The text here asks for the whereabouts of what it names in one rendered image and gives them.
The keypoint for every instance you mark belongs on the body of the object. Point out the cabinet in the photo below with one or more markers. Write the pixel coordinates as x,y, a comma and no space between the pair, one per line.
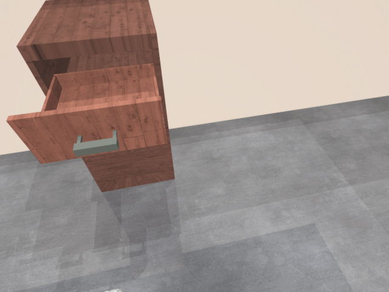
83,35

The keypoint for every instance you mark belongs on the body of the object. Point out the handle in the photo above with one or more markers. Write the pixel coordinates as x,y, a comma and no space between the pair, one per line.
98,146

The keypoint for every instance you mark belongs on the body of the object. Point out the drawer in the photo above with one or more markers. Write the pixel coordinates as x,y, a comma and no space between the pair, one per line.
93,104

